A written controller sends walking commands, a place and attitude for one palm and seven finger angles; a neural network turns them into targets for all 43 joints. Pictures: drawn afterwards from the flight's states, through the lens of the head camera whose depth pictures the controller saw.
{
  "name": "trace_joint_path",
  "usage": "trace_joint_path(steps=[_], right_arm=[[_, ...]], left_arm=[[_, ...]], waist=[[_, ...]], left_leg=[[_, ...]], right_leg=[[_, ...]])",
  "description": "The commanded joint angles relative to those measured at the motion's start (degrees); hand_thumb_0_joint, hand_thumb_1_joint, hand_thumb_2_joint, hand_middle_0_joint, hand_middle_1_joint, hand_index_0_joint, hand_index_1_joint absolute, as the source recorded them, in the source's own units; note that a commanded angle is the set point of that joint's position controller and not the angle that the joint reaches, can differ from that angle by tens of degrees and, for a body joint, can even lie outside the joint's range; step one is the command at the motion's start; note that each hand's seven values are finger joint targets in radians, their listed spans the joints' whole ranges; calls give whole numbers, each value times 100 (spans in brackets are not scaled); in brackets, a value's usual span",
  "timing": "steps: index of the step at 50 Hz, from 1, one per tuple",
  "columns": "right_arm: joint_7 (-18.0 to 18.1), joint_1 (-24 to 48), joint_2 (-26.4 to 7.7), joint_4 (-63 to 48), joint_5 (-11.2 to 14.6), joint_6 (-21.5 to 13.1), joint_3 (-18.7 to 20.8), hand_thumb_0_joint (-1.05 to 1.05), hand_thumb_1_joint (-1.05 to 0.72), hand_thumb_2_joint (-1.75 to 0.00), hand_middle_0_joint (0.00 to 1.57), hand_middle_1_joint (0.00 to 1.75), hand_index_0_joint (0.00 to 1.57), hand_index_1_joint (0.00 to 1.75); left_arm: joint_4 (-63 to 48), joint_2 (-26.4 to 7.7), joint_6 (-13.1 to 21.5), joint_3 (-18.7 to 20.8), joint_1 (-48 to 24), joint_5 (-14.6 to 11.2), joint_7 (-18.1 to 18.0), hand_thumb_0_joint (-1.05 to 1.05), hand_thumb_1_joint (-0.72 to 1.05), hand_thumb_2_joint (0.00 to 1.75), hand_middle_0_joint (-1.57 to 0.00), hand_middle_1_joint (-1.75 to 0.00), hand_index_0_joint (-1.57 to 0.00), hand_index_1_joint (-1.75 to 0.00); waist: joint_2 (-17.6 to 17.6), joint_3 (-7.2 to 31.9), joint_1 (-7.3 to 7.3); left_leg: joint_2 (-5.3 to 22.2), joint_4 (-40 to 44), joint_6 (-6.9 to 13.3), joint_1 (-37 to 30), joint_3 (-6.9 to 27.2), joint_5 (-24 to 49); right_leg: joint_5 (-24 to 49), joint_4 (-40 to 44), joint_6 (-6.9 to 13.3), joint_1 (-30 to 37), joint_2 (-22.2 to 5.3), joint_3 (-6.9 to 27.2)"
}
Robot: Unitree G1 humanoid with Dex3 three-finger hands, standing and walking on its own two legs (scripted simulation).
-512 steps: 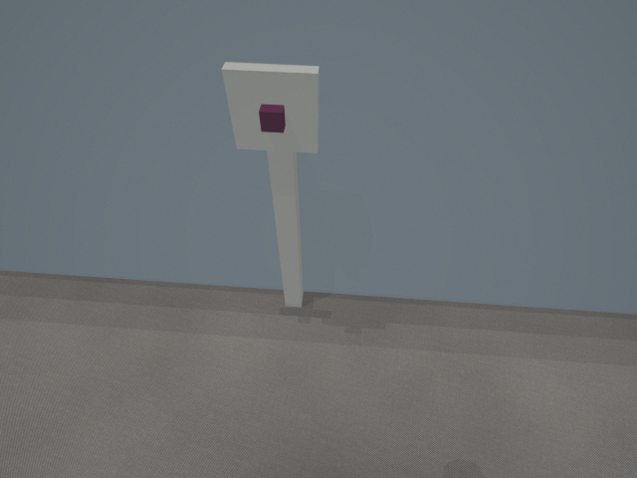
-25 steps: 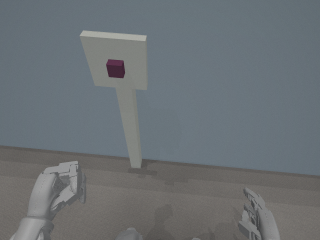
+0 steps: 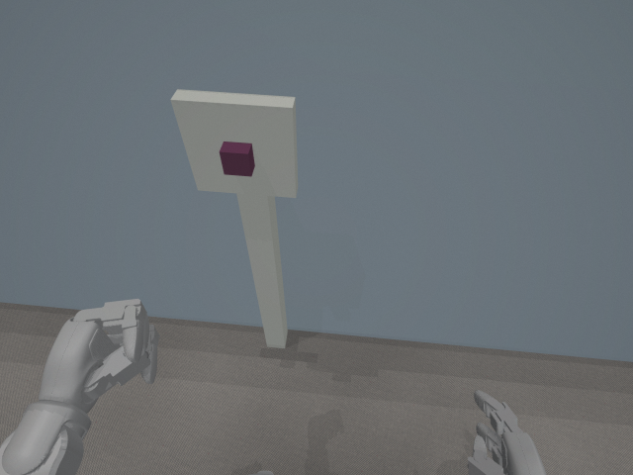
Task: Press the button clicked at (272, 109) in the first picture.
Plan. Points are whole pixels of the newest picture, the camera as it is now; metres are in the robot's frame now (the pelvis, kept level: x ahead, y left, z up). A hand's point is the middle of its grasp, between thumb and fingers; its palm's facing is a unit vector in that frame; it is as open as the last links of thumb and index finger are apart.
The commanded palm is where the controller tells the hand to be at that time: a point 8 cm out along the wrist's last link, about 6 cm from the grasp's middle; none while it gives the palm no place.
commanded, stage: raise the hand and make a fist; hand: left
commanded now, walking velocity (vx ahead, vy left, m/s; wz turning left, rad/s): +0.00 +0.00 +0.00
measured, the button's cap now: (238, 157) +0.56 +0.17 +0.08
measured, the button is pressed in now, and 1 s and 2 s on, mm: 0 0 0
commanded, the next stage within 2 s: aim a knuckle at the button in 0.30 s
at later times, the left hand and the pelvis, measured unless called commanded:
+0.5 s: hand (160, 361) +0.23 +0.19 +0.07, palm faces -0.03 -1.00 -0.05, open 3.1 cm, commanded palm +0.22 +0.24 +0.08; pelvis -0.01 -0.01 +0.00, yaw +0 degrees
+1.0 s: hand (208, 276) +0.34 +0.17 +0.06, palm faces -0.05 -1.00 -0.03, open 3.1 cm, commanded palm +0.33 +0.22 +0.07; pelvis +0.00 -0.02 +0.00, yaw -1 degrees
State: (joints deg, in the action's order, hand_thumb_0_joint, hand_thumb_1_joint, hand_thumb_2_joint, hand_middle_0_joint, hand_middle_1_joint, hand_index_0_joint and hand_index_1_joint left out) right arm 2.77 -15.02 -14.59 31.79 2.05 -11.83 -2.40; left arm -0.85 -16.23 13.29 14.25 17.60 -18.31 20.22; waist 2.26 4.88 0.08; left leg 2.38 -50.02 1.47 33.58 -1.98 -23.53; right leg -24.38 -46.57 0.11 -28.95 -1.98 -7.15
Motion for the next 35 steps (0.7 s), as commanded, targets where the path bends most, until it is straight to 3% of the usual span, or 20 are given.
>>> trace_joint_path(steps=[1, 2, 3, 6, 8, 11, 12, 13, 16, 18, 20, 21, 23, 25, 27, 28, 32, 33, 35], right_arm=[[47, 451, -743, -936, 50, -363, 352, 0, -90, -90, 20, 30, 20, 30], [47, 457, -733, -931, 50, -371, 359, 0, -90, -90, 20, 30, 20, 30], [40, 447, -738, -917, 25, -369, 354, 0, -90, -90, 20, 30, 20, 30], [39, 442, -711, -922, 41, -396, 368, 0, -90, -90, 20, 30, 20, 30], [38, 446, -726, -886, 36, -389, 357, 0, -90, -90, 20, 30, 20, 30], [57, 442, -710, -878, 55, -406, 355, 0, -90, -90, 20, 30, 20, 30], [56, 435, -706, -865, 55, -414, 350, 0, -90, -90, 20, 30, 20, 30], [57, 439, -725, -861, 35, -400, 346, 0, -90, -90, 20, 30, 20, 30], [82, 460, -723, -871, 55, -412, 343, 0, -90, -90, 20, 30, 20, 30], [92, 466, -735, -853, 43, -421, 333, 0, -90, -90, 20, 30, 20, 30], [102, 480, -714, -856, 59, -435, 330, 0, -90, -90, 20, 30, 20, 30], [114, 464, -729, -827, 53, -438, 306, 0, -90, -90, 20, 30, 20, 30], [153, 428, -772, -714, 41, -434, 292, 0, -90, -90, 20, 30, 20, 30], [179, 431, -752, -664, 59, -459, 301, 0, -90, -90, 20, 30, 20, 30], [200, 400, -774, -609, 52, -458, 300, 0, -90, -90, 20, 30, 20, 30], [206, 373, -801, -576, 45, -430, 290, 0, -90, -90, 20, 30, 20, 30], [182, 366, -758, -544, 39, -372, 313, 0, -90, -90, 20, 30, 20, 30], [169, 327, -778, -559, 19, -331, 301, 0, -90, -90, 20, 30, 20, 30], [148, 332, -769, -541, 33, -233, 319, 0, -90, -90, 20, 30, 20, 30]], left_arm=[[-1144, -755, 341, 393, -410, -121, -17, 0, 90, 90, -130, -150, -130, -150], [-1158, -765, 358, 397, -381, -91, -41, 0, 90, 90, -130, -150, -130, -150], [-1141, -839, 377, 448, -411, -100, -67, 0, 90, 90, -130, -150, -130, -150], [-1300, -817, 511, 471, -411, -89, -137, 0, 90, 90, -130, -150, -130, -150], [-1172, -824, 540, 477, -431, -89, -185, 0, 90, 90, -130, -150, -130, -150], [-1182, -772, 577, 388, -450, -41, -200, 0, 90, 90, -130, -150, -130, -150], [-1172, -750, 579, 381, -433, -46, -199, 0, 90, 90, -130, -150, -130, -150], [-1062, -800, 552, 406, -462, -50, -188, 0, 90, 90, -130, -150, -130, -150], [-1048, -785, 533, 386, -511, -70, -123, 0, 90, 90, -130, -150, -130, -150], [-992, -829, 530, 415, -545, -87, -111, 0, 90, 90, -130, -150, -130, -150], [-1020, -789, 544, 387, -545, -79, -93, 0, 90, 90, -130, -150, -130, -150], [-1029, -725, 557, 265, -848, -60, -102, 0, 90, 90, -130, -150, -130, -150], [-810, -819, 578, 235, -1490, -27, -146, 0, 90, 90, -130, -150, -130, -150], [-653, -659, 608, 68, -1935, 12, -147, 0, 90, 90, -130, -150, -130, -150], [-381, -827, 579, 178, -2156, 73, -180, 0, 90, 90, -130, -150, -130, -150], [-170, -922, 545, 211, -2283, 95, -179, 0, 90, 90, -130, -150, -130, -150], [115, -945, 499, 269, -2594, 156, -237, 0, 90, 90, -130, -150, -130, -150], [324, -948, 461, 272, -2521, 152, -244, 0, 90, 90, -130, -150, -130, -150], [632, -1040, 451, 424, -2674, 159, -297, 0, 90, 90, -130, -150, -130, -150]], waist=[[110, 846, 19], [263, 809, 23], [34, 791, 3], [213, 864, 22], [25, 703, -2], [281, 711, -23], [248, 701, -24], [-33, 643, -40], [97, 668, -34], [-127, 631, -46], [70, 689, -36], [130, 617, -104], [-185, 450, -229], [15, 598, -252], [45, 752, -197], [-206, 720, -211], [163, 1165, -86], [-156, 1157, -80], [-109, 1092, -58]], left_leg=[[-193, 904, -61, -839, 402, 1347], [-194, 914, -64, -859, 381, 1321], [-195, 895, -48, -797, 395, 1299], [-194, 923, -58, -882, 362, 1263], [-191, 918, -45, -767, 365, 1099], [-200, 935, -44, -837, 339, 1027], [-200, 945, -49, -837, 350, 1027], [-192, 931, -31, -737, 358, 994], [-213, 934, -32, -752, 331, 913], [-211, 891, -18, -690, 332, 927], [-218, 898, -23, -767, 314, 924], [-222, 895, -21, -766, 326, 877], [-201, 845, -8, -650, 368, 694], [-222, 865, -8, -775, 369, 577], [-222, 869, -10, -796, 370, 673], [-209, 857, -2, -725, 386, 731], [-227, 861, -27, -944, 307, 1184], [-218, 858, -17, -872, 328, 1290], [-229, 853, -34, -789, 255, 1323]], right_leg=[[1285, 637, 98, 208, 318, 218], [1249, 652, 103, 190, 308, 229], [1221, 661, 99, 235, 323, 251], [1172, 673, 100, 232, 301, 257], [994, 721, 91, 187, 322, 284], [950, 753, 91, 143, 287, 311], [960, 753, 92, 155, 285, 299], [912, 780, 80, 191, 305, 323], [845, 832, 63, 181, 270, 369], [816, 869, 58, 245, 279, 422], [822, 875, 56, 225, 254, 431], [789, 865, 52, 132, 253, 412], [534, 892, 28, -34, 276, 452], [422, 885, 30, -122, 244, 456], [535, 850, 44, -33, 223, 460], [576, 849, 42, 21, 235, 475], [1201, 738, 57, 257, 187, 468], [1326, 701, 51, 326, 216, 445], [1449, 720, 35, 338, 194, 494]])
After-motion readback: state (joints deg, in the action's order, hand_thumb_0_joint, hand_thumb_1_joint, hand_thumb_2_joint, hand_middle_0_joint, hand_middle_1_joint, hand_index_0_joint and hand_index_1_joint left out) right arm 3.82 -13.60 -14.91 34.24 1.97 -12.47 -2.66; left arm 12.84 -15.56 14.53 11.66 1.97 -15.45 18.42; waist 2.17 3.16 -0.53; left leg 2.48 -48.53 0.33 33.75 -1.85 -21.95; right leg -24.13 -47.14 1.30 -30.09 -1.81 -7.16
